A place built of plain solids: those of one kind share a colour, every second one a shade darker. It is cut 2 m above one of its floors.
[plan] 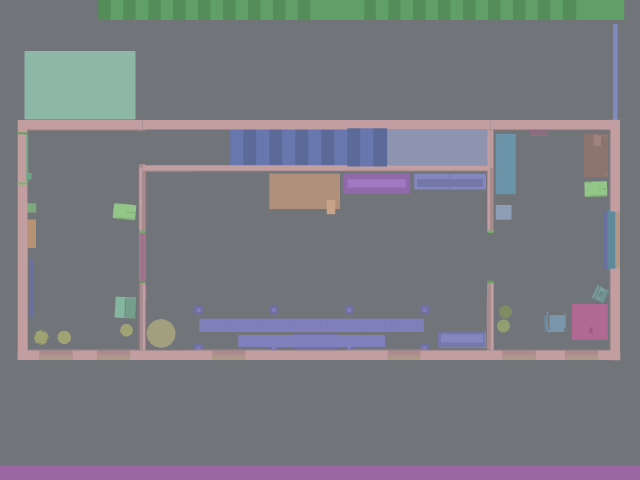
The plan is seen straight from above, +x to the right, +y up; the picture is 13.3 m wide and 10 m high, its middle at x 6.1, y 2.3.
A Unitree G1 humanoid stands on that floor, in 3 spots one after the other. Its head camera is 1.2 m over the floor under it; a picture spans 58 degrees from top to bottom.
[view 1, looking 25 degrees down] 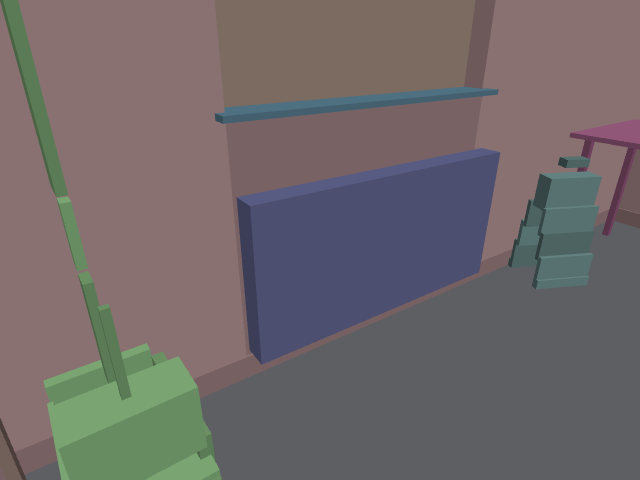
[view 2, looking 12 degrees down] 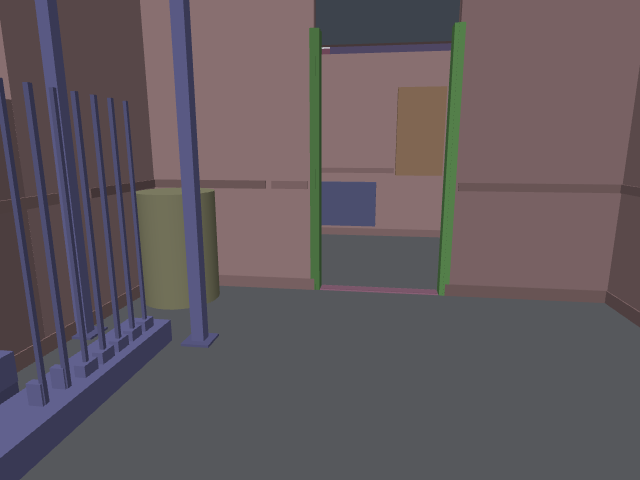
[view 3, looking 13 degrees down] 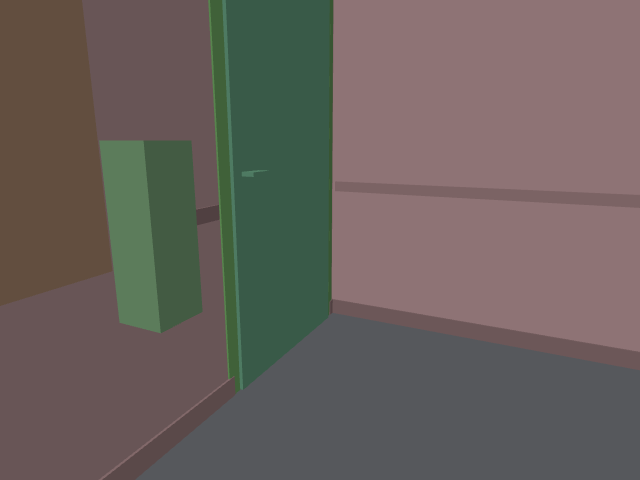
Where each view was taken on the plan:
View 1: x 10.90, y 3.40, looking -34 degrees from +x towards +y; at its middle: radiator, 1.48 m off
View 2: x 6.00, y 1.95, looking -172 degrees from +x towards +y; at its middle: door_frame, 3.69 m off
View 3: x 1.20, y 1.95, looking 116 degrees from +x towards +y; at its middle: door_leaf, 2.76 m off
